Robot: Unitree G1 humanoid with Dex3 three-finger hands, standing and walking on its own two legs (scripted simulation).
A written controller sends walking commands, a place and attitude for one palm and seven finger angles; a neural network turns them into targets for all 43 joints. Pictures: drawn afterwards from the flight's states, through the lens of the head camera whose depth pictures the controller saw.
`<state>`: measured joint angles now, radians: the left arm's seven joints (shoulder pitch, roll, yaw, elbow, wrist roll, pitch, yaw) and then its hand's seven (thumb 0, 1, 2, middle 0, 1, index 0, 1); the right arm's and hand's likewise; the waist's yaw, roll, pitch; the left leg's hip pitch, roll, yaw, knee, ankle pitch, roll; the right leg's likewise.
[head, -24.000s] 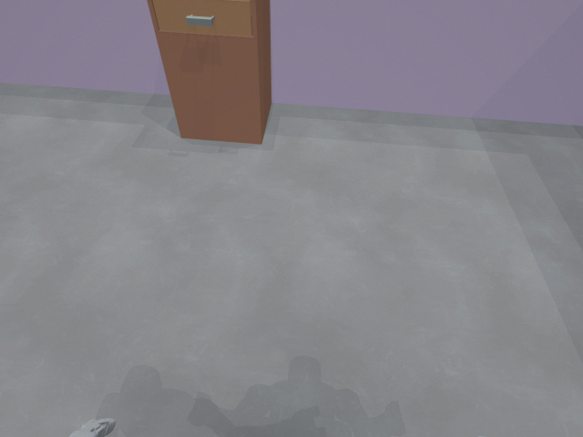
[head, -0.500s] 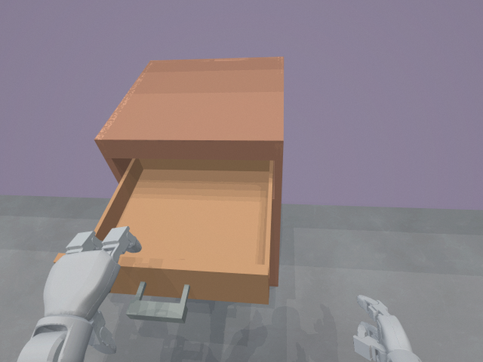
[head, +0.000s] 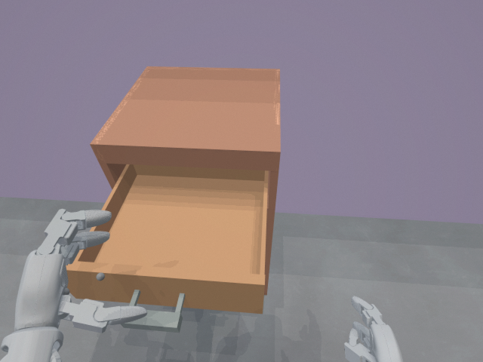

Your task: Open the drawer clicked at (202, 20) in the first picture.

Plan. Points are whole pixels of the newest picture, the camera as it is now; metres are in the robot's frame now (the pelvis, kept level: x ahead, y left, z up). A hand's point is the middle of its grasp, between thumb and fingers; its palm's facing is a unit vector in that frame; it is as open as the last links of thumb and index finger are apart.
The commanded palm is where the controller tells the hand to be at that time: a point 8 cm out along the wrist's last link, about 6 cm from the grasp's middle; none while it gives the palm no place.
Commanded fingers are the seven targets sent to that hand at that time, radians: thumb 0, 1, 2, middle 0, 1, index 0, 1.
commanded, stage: draw the hand back to the body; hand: left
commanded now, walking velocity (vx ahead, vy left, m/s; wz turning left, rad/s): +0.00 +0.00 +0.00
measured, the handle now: (155, 308) +0.24 +0.21 -0.10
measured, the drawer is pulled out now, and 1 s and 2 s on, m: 0.30 0.30 0.30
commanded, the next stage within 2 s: step back with the hand held close in 0.74 s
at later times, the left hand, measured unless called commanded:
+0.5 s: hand (63, 271) +0.18 +0.24 +0.16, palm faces +0.39 -0.82 -0.41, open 8.9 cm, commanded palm +0.13 +0.28 +0.18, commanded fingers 0.00 0.87 0.88 -0.20 -0.32 -0.20 -0.32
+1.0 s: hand (59, 263) +0.18 +0.24 +0.17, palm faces +0.37 -0.80 -0.47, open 7.4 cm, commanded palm +0.12 +0.27 +0.18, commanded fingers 0.00 0.90 0.90 -0.20 -0.30 -0.20 -0.30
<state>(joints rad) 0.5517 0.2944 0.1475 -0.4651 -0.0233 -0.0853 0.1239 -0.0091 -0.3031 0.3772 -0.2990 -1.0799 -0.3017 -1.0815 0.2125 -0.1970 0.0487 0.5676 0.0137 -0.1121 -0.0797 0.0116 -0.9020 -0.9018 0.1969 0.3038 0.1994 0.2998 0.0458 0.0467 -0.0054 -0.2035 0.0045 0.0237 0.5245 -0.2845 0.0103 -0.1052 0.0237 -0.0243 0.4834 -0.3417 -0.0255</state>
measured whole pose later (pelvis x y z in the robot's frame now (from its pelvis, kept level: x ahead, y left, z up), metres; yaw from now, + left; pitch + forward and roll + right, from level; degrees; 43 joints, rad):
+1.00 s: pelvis -0.01 +0.00 +0.01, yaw +0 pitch +0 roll -1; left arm 0.56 0.36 0.36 -0.50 -0.06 -0.17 0.10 0.01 0.89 0.89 -0.21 -0.30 -0.21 -0.30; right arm 0.15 -0.23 0.01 0.58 0.02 -0.05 -0.05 0.01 -0.90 -0.90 0.20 0.30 0.20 0.30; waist 0.03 0.06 0.02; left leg -0.24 0.03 0.02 0.47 -0.23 0.00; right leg -0.12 0.05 -0.03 0.39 -0.26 -0.03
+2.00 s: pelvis -0.15 -0.01 -0.01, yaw -2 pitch +2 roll -4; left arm 0.62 0.43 0.37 -0.69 -0.07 -0.25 0.09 0.01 0.89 0.90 -0.21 -0.30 -0.21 -0.30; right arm 0.10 -0.19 0.01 0.59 0.02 -0.11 -0.03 0.01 -0.90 -0.90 0.20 0.30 0.20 0.30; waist 0.00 0.06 0.11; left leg -0.55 0.10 -0.01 0.57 -0.09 0.00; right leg -0.25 0.10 -0.05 0.54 -0.33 -0.04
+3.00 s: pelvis -0.33 -0.05 +0.00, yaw +1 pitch -1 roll +1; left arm 0.64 0.35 0.34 -0.53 -0.02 -0.23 0.15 0.01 0.89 0.90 -0.21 -0.30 -0.21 -0.30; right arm 0.23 -0.19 -0.01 0.64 0.01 -0.08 -0.04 0.01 -0.90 -0.90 0.20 0.30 0.20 0.30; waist -0.02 -0.02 0.01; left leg -0.38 0.00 0.04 0.83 -0.39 0.02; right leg -0.29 0.00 -0.08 0.52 -0.22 -0.07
